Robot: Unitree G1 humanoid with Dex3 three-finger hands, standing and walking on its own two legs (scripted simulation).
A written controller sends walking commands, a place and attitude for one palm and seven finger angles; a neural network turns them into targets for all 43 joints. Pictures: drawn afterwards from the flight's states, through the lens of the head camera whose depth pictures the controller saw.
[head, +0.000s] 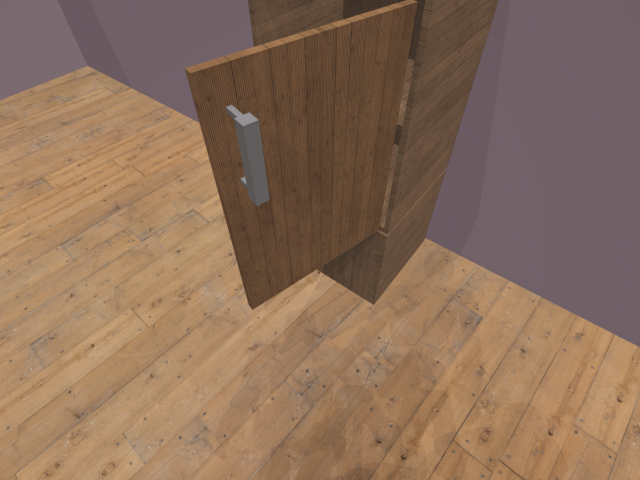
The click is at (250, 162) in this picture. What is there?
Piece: cupboard door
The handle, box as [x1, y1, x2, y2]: [226, 105, 269, 205]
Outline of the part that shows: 226,107 226,110 235,122 245,176 240,179 241,182 248,189 249,197 257,205 269,199 258,120 249,112 243,115 232,105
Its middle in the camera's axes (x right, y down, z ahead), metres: -0.12 -0.13 +0.60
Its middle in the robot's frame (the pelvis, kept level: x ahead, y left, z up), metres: +0.55 +0.15 +0.10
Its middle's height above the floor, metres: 0.88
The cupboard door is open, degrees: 75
